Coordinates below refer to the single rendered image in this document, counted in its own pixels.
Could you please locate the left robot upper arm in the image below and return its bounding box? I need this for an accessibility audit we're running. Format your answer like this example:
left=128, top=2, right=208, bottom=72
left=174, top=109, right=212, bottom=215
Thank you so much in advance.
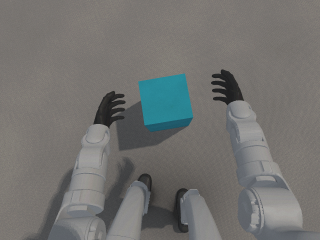
left=48, top=216, right=106, bottom=240

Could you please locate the right robot foot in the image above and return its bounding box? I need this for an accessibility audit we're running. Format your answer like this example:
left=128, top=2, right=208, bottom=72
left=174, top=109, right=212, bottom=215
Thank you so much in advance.
left=176, top=188, right=189, bottom=233

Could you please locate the right robot hand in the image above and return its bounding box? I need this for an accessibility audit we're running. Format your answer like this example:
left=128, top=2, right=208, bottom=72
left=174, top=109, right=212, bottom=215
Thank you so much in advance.
left=211, top=69, right=244, bottom=105

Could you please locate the carton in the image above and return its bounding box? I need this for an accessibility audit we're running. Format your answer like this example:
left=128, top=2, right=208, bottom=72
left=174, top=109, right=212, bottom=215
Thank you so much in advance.
left=138, top=73, right=193, bottom=132

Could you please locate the right robot upper arm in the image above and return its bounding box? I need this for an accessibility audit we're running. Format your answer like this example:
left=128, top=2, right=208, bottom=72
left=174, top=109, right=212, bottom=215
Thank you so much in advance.
left=237, top=186, right=320, bottom=240

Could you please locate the robot left forearm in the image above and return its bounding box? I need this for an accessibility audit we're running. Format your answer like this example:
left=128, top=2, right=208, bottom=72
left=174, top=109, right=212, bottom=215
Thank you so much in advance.
left=47, top=124, right=111, bottom=240

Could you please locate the left robot shin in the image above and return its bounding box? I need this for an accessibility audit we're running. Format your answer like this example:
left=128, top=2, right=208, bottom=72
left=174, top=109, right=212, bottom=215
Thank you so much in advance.
left=126, top=181, right=148, bottom=192

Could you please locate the robot right forearm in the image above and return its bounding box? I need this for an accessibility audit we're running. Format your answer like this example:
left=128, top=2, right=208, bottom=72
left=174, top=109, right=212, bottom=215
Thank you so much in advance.
left=226, top=100, right=303, bottom=225

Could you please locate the left robot hand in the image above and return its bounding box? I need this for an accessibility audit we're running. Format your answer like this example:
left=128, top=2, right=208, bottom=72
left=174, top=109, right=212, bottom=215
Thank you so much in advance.
left=93, top=91, right=126, bottom=128

